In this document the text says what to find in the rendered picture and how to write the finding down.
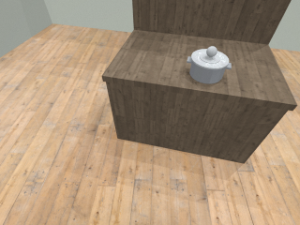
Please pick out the knob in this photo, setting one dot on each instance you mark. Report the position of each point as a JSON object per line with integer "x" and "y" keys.
{"x": 211, "y": 51}

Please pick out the lid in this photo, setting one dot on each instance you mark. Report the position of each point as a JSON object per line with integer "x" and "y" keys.
{"x": 201, "y": 59}

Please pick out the pot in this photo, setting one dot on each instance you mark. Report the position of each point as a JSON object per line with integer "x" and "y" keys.
{"x": 205, "y": 75}

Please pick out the table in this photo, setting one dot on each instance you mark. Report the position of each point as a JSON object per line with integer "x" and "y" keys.
{"x": 155, "y": 101}

